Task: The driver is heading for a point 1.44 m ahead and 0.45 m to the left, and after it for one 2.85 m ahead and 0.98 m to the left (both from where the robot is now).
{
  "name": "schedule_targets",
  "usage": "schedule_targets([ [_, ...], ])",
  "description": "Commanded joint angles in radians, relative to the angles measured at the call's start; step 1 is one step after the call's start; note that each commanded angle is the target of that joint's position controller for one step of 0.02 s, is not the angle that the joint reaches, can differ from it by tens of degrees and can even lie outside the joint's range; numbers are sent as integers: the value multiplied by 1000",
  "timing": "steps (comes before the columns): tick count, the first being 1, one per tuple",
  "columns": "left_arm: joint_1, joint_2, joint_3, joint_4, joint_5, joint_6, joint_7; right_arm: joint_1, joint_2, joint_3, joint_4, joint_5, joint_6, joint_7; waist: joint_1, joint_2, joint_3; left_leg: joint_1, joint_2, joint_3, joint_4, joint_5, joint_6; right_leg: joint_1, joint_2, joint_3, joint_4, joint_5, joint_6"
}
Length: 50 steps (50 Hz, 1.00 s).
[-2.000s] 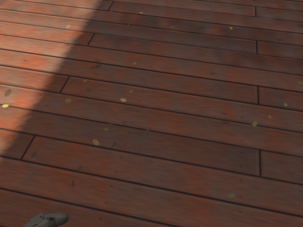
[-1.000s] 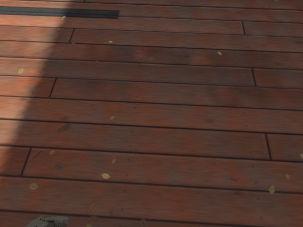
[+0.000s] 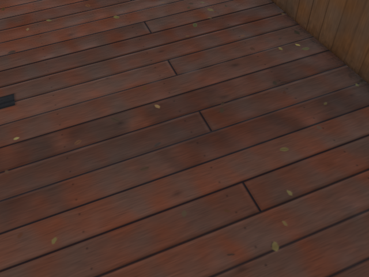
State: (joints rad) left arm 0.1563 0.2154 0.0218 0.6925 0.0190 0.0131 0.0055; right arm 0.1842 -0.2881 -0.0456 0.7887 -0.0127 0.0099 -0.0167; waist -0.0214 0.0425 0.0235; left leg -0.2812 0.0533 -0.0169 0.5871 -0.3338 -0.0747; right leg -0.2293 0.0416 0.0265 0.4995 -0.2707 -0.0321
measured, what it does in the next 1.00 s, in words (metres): stands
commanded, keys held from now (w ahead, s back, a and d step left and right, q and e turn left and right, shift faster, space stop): no key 1.00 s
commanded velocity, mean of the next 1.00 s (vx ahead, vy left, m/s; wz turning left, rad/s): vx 0.00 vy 0.00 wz -0.02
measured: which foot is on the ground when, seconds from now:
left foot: down 0.00-1.00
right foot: down 0.00-1.00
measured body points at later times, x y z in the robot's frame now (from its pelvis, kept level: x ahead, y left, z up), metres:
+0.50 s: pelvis +0.00 +0.00 +0.00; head +0.01 +0.00 +0.45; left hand +0.10 +0.26 -0.13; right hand +0.07 -0.26 -0.14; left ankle +0.00 +0.15 -0.74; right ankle -0.01 -0.11 -0.74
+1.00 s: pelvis +0.00 +0.00 +0.00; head +0.01 +0.00 +0.45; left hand +0.05 +0.26 -0.15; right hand +0.03 -0.25 -0.15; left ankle +0.00 +0.15 -0.74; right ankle -0.01 -0.11 -0.74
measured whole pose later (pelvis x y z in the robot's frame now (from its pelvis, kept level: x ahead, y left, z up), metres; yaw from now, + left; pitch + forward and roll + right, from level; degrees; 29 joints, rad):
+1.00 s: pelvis +0.00 +0.00 +0.00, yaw +0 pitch -2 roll +0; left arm 0.21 0.22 0.02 1.06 0.00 0.00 0.03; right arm 0.23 -0.22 -0.03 1.09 0.00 0.00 -0.05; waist -0.01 0.00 0.04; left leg -0.18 0.04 -0.02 0.46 -0.25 -0.04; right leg -0.18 0.03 0.03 0.47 -0.26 -0.02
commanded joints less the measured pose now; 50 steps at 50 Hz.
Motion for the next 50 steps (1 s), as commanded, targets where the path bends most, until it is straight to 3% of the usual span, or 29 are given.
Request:
schedule_targets([
  [1,-27,131,33,-37,-11,-18,3,1,-78,-12,-42,-4,-17,3,-5,-143,-98,99,21,-22,-147,268,2,65,-176,162,-94,348,-86],
  [2,-11,130,33,-26,-4,-19,0,-2,-99,-13,-45,-6,-16,3,9,-116,-90,131,42,-38,-161,361,12,44,-147,154,-91,224,-61],
  [3,22,138,37,-25,0,-18,-4,-4,-152,-28,-25,4,-13,2,46,-30,-54,118,32,-21,-124,309,36,9,-113,134,-116,157,-43],
  [5,-22,143,36,-13,-4,-15,-1,-5,-97,-19,-8,0,-14,5,11,-31,-22,78,16,-20,-156,215,46,19,-96,106,-99,99,-28],
  [7,-30,131,35,-4,-5,-9,5,-13,-88,-16,7,-4,-20,0,12,-17,-20,87,17,-24,-170,238,39,16,-95,101,-94,130,-28],
  [16,-10,122,40,79,-9,-11,11,4,-87,-13,84,2,-25,-19,6,-47,-23,105,10,-15,-172,214,39,25,-79,79,-101,145,-17],
  [32,36,123,32,242,-16,-17,24,30,-63,-7,204,7,-17,-30,10,-46,2,103,-8,0,-185,206,45,30,-66,54,-114,153,-6],
  [50,71,105,17,341,-19,-16,28,82,-34,5,280,9,-15,-36,16,-43,16,89,-18,7,-188,198,49,25,-56,36,-123,145,-3],
])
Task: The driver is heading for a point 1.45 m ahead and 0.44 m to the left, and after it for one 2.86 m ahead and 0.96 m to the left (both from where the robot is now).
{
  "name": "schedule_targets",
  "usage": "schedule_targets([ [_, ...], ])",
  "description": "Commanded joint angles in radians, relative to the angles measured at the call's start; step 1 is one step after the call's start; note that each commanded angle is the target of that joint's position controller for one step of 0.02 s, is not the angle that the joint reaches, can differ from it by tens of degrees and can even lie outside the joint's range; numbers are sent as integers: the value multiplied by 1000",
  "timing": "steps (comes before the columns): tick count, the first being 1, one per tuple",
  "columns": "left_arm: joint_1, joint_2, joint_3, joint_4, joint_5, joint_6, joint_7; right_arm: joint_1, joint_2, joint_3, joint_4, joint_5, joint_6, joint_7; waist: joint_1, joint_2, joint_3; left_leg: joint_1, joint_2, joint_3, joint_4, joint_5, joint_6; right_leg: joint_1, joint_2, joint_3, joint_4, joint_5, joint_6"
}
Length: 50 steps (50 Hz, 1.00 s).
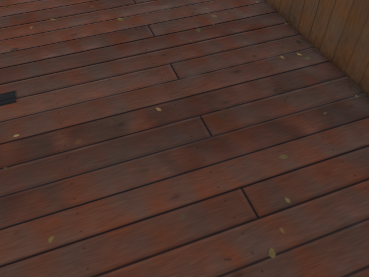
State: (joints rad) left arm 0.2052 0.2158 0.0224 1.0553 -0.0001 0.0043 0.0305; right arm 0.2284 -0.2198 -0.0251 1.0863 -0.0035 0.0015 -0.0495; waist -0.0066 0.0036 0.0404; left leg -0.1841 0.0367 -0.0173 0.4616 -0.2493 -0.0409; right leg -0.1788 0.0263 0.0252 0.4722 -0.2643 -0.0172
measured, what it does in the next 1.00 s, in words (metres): walks ahead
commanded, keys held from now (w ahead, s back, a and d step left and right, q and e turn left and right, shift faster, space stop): no key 0.36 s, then w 0.64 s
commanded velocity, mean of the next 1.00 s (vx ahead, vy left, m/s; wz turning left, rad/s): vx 0.21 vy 0.00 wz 0.00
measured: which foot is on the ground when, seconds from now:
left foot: down 0.00-1.00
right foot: down 0.00-0.60, up 0.62-1.00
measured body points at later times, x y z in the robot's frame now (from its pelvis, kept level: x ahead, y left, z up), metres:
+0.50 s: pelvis +0.01 +0.01 +0.00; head +0.01 +0.01 +0.44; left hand +0.02 +0.26 -0.16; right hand +0.01 -0.24 -0.16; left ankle +0.00 +0.14 -0.73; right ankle -0.01 -0.11 -0.74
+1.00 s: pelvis +0.20 +0.03 -0.01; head +0.23 +0.04 +0.44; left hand +0.43 +0.24 -0.11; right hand +0.07 -0.20 -0.14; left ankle +0.01 +0.13 -0.74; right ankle +0.39 -0.10 -0.71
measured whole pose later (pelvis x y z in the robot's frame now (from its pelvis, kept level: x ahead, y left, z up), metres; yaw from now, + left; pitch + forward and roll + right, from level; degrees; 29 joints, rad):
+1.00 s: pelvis +0.20 +0.03 -0.01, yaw +1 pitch +2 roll +0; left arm -0.06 0.23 0.03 0.88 -0.03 -0.09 -0.04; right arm 0.54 -0.19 -0.02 1.09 0.01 -0.08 -0.02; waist -0.10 -0.02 0.03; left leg 0.18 -0.01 0.03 0.14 -0.36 0.02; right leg -0.62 -0.04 -0.05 0.57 -0.01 -0.05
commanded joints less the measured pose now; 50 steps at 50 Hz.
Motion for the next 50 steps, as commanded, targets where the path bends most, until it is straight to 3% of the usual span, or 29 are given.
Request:
schedule_targets([
  [1,24,104,16,-19,0,-7,3,41,-100,-14,-15,0,-6,-3,1,-4,0,-9,-2,8,-63,113,16,-26,-41,36,-95,138,-18],
  [18,67,84,6,17,-2,-6,6,91,-74,-5,11,2,-7,-5,4,-1,12,-24,-9,10,-60,104,22,-37,-36,25,-93,127,-14],
  [19,86,75,4,27,-2,-5,7,111,-61,-2,22,2,-6,-5,4,-7,-12,-15,-23,25,-57,17,23,-28,-28,18,-102,18,-16],
  [21,96,115,18,26,-15,-1,13,109,-66,-7,18,12,-5,-10,12,-40,31,-79,-66,68,15,-255,43,-80,-31,45,-120,-348,-53],
  [23,127,147,30,17,-22,-12,12,73,-55,-5,-11,12,-22,-6,31,-97,103,-201,-68,72,108,-330,64,-114,-126,183,-193,-561,-114],
  [25,175,190,49,21,-28,-32,7,52,-19,3,-32,16,-54,11,46,-193,109,-250,-45,70,291,-203,75,-100,-284,410,-295,-611,-205],
  [26,156,185,50,10,-26,-40,6,53,-26,-1,-38,22,-68,21,32,-185,119,-254,-19,45,335,-201,94,-122,-321,457,-314,-583,-227],
  [28,64,169,46,-28,-36,-50,0,105,-21,-3,-33,33,-88,35,-30,-165,127,-160,0,38,197,-225,137,-177,-297,383,-284,-493,-195],
  [29,-2,164,44,-51,-45,-48,-3,184,-19,-8,-2,32,-93,36,-79,-139,122,10,-20,64,31,-149,148,-263,-231,280,-232,-420,-152],
  [30,-25,142,40,-65,-44,-50,-5,257,-42,-20,33,21,-93,36,-98,-69,103,141,-37,45,-28,-70,132,-323,-148,175,-105,-301,-113],
  [31,-35,78,22,-77,-29,-59,-12,388,-104,-39,60,15,-92,34,-131,130,29,286,125,-198,-142,-150,161,-420,-46,20,219,-181,-53],
  [32,-41,54,19,-120,-30,-80,-10,483,-227,-64,62,15,-101,49,-140,350,9,354,335,-619,-303,-287,290,-605,40,-44,469,-272,-29],
  [33,-45,90,26,-118,-43,-94,-12,413,-163,-41,46,2,-116,51,-92,211,61,292,379,-698,-321,-345,322,-668,-23,45,655,-270,-45],
  [34,-28,91,26,-111,-52,-104,-22,335,-114,-28,17,6,-126,53,-56,127,109,268,346,-592,-314,-313,296,-718,-68,68,721,-164,-64],
  [35,-11,91,28,-97,-46,-111,-27,281,-103,-23,-5,10,-129,59,-36,91,103,261,293,-473,-317,-229,260,-715,-99,52,719,-72,-71],
  [36,-28,111,37,-99,-35,-116,-29,253,-95,-18,-17,12,-126,64,-27,68,104,263,262,-381,-322,-98,230,-714,-121,41,676,-1,-71],
  [37,-48,121,44,-102,-27,-117,-34,259,-64,-8,-18,8,-119,64,-29,75,92,255,220,-283,-323,47,203,-675,-137,24,629,47,-65],
  [38,-56,107,45,-103,-24,-115,-40,288,-49,-2,-13,3,-111,61,-34,95,73,257,191,-215,-318,169,193,-646,-135,-1,596,76,-54],
  [40,-106,69,37,-121,-22,-106,-49,330,-62,-2,-10,-2,-99,48,-45,93,63,256,168,-141,-316,318,198,-637,-126,-38,520,123,-27],
  [43,-265,32,16,-188,-24,-103,-54,325,-103,-6,-30,-5,-90,31,-69,76,97,163,145,-80,-354,330,201,-556,-92,-75,282,224,-2],
  [47,-368,54,9,-239,-34,-103,-68,360,-131,-19,-21,11,-92,25,-74,101,130,168,179,-55,-380,334,210,-470,-66,-88,122,287,-19],
  [49,-381,76,14,-259,-35,-109,-77,348,-136,-27,-20,17,-89,24,-49,100,122,239,206,-41,-342,433,197,-449,-61,-76,72,271,-49],
  [50,-356,97,22,-260,-33,-113,-80,331,-146,-32,-25,15,-86,24,-21,108,92,273,214,-29,-293,575,186,-397,-45,-81,58,251,-66],
])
